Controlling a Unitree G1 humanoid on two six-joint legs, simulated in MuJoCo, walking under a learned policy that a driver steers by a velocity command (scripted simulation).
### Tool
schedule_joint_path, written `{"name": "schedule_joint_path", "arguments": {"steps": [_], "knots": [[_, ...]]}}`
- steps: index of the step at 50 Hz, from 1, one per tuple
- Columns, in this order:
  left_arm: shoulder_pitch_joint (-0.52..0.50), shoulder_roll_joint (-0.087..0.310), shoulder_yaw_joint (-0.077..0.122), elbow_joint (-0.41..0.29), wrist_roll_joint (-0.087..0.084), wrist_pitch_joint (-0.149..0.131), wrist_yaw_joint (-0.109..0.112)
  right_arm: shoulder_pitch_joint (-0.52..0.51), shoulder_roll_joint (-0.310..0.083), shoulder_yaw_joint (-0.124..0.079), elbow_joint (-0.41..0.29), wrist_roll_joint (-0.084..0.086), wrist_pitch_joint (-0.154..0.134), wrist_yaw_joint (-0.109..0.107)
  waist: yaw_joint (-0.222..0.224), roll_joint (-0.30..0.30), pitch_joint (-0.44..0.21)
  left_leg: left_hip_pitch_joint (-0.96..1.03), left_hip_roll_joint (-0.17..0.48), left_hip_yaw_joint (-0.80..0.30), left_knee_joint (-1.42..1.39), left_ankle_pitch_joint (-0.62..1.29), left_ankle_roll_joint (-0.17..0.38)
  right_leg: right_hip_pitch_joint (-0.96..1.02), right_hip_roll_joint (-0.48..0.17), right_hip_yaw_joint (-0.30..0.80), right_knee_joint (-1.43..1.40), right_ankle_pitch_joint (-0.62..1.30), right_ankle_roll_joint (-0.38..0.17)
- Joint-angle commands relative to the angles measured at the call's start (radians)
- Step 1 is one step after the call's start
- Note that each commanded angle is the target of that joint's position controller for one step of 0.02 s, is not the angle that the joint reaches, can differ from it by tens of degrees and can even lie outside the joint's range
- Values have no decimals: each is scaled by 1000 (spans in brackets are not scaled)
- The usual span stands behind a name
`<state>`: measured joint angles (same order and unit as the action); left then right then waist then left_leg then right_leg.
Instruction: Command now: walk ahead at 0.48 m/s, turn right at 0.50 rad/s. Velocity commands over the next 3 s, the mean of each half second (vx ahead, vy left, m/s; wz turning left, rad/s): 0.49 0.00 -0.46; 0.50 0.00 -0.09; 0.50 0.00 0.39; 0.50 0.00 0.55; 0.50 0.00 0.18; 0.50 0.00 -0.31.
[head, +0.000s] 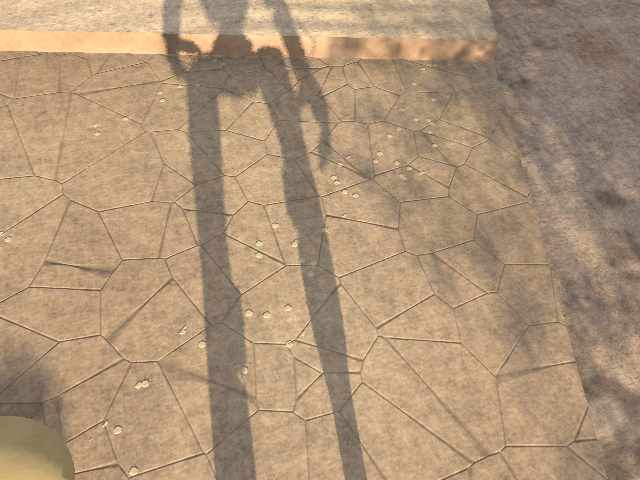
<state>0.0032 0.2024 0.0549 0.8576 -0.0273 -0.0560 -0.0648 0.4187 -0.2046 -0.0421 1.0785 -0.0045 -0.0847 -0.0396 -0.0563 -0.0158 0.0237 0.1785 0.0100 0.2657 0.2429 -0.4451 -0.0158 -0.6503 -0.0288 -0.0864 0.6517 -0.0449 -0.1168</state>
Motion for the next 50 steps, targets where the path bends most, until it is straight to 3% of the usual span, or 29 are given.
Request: {"name": "schedule_joint_path", "arguments": {"steps": [1,2,3,4,5,6,7,8,9,11,14,17,19,21,24,25,26,27,28,29,30,31,32,34,36,38,42,47,50], "knots": [[104,147,52,-62,-5,-9,-13,-20,-223,-45,-66,3,15,-14,151,171,-56,-64,280,-29,351,1389,101,263,102,-76,-7,-124,-66],[265,212,87,-27,-6,-5,-1,-53,-230,-45,-85,9,13,-9,240,152,-136,-185,241,-21,584,1275,72,521,115,-30,-106,-59,-107],[375,290,107,-1,-2,8,26,-40,-169,-29,-117,-12,-4,1,234,-33,-235,-494,159,-38,935,604,36,832,-84,294,-94,-73,-173],[354,332,105,-32,12,1,26,31,-55,7,-171,11,-49,26,129,-205,-383,-855,-65,-230,1265,-121,0,1090,-326,923,-281,-242,-383],[381,251,83,-17,22,-5,28,-125,-147,-18,-209,45,-92,40,192,-85,-351,-963,-13,-392,1298,-71,40,1065,-293,885,-375,-250,-311],[326,198,70,-21,18,-17,30,-186,-166,-23,-241,64,-103,43,165,-56,-218,-1006,34,-378,1231,18,64,933,-260,716,-379,-188,-265],[233,165,57,-45,12,-29,24,-192,-162,-27,-234,47,-101,33,102,62,-130,-949,79,-368,1137,79,62,749,-209,592,-393,-84,-228],[169,140,48,-65,15,-34,23,-173,-175,-40,-229,28,-87,25,59,76,-94,-874,109,-365,1058,109,50,612,-172,505,-405,-7,-207],[143,128,41,-78,21,-35,28,-146,-174,-46,-232,21,-68,24,27,57,-79,-807,130,-369,1019,120,39,517,-146,458,-423,25,-201],[156,155,44,-81,14,-35,41,-156,-154,-48,-257,2,-43,20,7,32,-49,-772,140,-344,912,136,2,404,-123,405,-448,80,-203],[218,205,58,-83,14,-33,66,-290,-137,-40,-315,-16,-31,11,43,-7,-17,-786,113,-308,685,305,-42,334,-77,335,-455,119,-183],[278,193,55,-71,6,-26,73,-394,-105,-23,-337,-7,-38,22,101,-45,-20,-723,62,-283,412,528,-35,349,-32,269,-425,63,-124],[327,186,51,-53,7,-26,71,-446,-107,-18,-352,5,-44,34,136,-66,-24,-695,43,-276,339,600,-26,386,-59,293,-415,10,-114],[357,184,48,-40,6,-23,70,-481,-132,-20,-371,11,-52,46,149,-76,-16,-724,41,-290,293,561,-3,474,-99,336,-369,-1,-110],[367,199,51,-39,14,-13,76,-466,-172,-31,-385,11,-65,61,119,-102,-20,-709,26,-288,246,423,47,592,-159,400,-293,76,-87],[351,203,51,-44,15,-9,77,-410,-185,-37,-374,10,-69,61,82,-113,-37,-638,9,-270,218,399,69,605,-152,396,-243,182,-73],[335,187,44,-54,18,-8,76,-294,-216,-53,-341,4,-73,58,25,-98,-106,-479,4,-264,206,414,102,594,-102,360,-117,317,-50],[318,153,27,-77,27,-10,73,-121,-267,-68,-316,-10,-74,53,-49,-30,-249,-214,140,-401,244,446,170,469,-41,298,140,220,-15],[474,84,9,-75,7,-30,70,16,-350,-94,-277,-17,-61,55,-18,250,-394,171,359,-829,191,281,340,93,117,199,520,-195,68],[465,131,10,-66,-8,-41,67,39,-271,-76,-261,9,-54,64,-36,287,-385,207,400,-1054,60,51,348,-89,109,265,635,-523,67],[353,204,27,-87,-17,-44,66,-35,-204,-56,-277,18,-49,61,-43,171,-213,81,364,-928,46,-38,290,-170,48,268,688,-450,58],[274,198,24,-109,-5,-43,67,-116,-183,-46,-298,11,-40,59,-20,81,-124,-71,321,-794,27,30,256,-152,-5,216,657,-360,55],[237,184,26,-118,13,-42,68,-166,-162,-37,-304,2,-36,63,5,49,-53,-200,278,-704,-5,136,249,-122,-37,195,585,-302,57],[271,156,29,-114,17,-30,69,-191,-141,-28,-303,-6,-39,67,52,98,-41,-313,218,-590,-49,271,233,-22,-79,182,494,-242,64],[280,127,23,-113,18,-22,71,-168,-160,-33,-288,2,-43,65,61,108,-43,-336,204,-519,-78,379,247,-18,-89,159,430,-208,80],[220,118,19,-137,24,-22,74,-140,-190,-42,-274,5,-41,56,52,87,-33,-324,208,-474,-97,472,255,-61,-99,147,327,-129,102],[98,92,8,-166,21,-30,65,-87,-205,-44,-252,16,-24,43,13,88,-17,-306,167,-370,-102,525,217,-28,-78,117,77,78,113],[-51,92,2,-216,7,-40,40,4,-212,-44,-213,25,-5,40,-37,91,29,-213,205,-368,-67,491,207,-10,-38,92,-87,110,100],[-67,119,11,-239,6,-56,24,10,-228,-50,-203,30,14,32,-9,106,32,-153,243,-418,5,565,191,41,-15,102,-154,7,71]]}}
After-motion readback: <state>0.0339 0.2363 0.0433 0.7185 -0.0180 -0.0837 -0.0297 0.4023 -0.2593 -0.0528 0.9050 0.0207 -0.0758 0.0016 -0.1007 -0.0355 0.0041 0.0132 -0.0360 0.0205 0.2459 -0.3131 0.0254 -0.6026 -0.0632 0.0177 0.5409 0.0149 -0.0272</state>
